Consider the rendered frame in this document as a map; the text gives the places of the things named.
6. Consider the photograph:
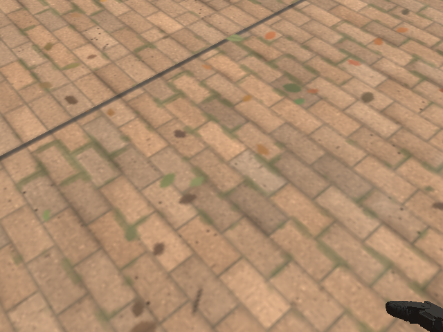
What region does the right robot hand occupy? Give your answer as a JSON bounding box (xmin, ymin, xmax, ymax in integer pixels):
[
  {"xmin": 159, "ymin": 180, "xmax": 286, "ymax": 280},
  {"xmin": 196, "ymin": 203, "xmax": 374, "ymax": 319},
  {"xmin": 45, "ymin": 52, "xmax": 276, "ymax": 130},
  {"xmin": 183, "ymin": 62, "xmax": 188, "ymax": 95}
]
[{"xmin": 386, "ymin": 301, "xmax": 443, "ymax": 332}]

